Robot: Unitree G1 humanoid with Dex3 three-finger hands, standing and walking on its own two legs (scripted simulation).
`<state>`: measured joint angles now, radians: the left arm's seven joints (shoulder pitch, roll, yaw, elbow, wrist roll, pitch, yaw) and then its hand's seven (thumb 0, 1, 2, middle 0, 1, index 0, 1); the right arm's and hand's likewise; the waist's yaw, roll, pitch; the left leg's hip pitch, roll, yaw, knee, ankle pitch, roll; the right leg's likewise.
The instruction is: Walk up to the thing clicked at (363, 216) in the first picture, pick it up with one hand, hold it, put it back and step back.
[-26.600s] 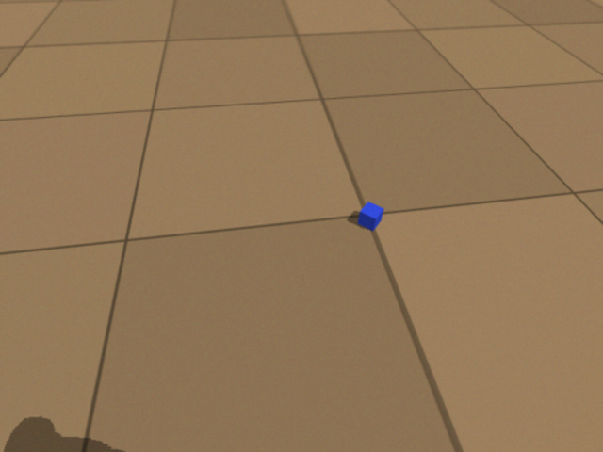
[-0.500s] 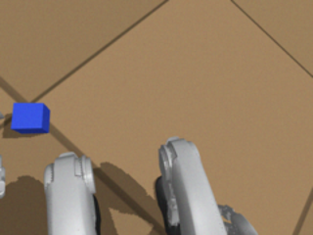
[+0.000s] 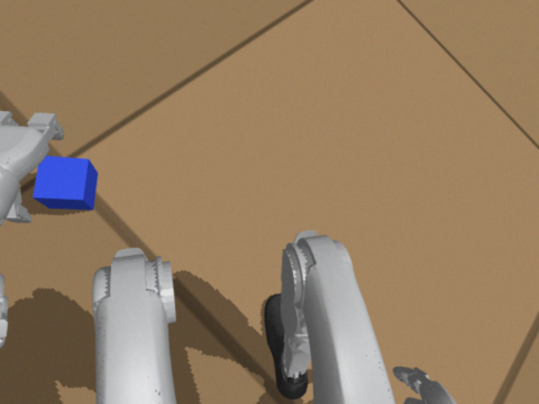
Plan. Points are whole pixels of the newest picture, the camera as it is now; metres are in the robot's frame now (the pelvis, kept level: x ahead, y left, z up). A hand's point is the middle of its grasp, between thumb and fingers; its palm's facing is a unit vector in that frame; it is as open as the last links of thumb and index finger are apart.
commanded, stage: withdraw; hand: left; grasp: from above
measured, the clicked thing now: (68, 184) +0.48 +0.30 -0.31
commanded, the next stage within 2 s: home in 0.08 s
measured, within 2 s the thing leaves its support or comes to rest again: neither
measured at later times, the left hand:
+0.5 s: hand out of the picture +0.49 +0.32 -0.10, palm faces -0.39 -0.18 -0.90, open 12.1 cm
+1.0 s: hand out of the picture +0.29 +0.25 +0.11, palm faces -0.09 -0.85 -0.51, open 7.5 cm
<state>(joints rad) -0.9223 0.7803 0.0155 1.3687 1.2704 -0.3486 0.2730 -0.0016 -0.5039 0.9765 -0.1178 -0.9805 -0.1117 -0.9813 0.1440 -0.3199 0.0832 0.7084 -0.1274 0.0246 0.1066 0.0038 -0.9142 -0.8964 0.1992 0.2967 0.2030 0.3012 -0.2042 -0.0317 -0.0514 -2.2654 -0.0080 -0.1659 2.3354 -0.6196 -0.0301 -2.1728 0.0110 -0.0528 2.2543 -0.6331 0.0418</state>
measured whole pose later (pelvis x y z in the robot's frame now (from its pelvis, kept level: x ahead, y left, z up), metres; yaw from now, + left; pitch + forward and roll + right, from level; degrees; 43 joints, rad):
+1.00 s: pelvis +0.03 +0.00 +0.21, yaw +5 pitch +26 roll -5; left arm -0.04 0.38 0.04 0.31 0.25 0.24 0.04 0.01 0.88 0.90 -0.21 -0.31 -0.21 -0.31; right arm 0.07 -0.25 0.00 0.55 0.03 -0.06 -0.01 0.01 -0.91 -0.90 0.20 0.30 0.20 0.30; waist -0.05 0.03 -0.19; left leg -1.52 0.03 -0.11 1.67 -0.60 -0.02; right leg -1.45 -0.01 -0.05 1.60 -0.60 0.03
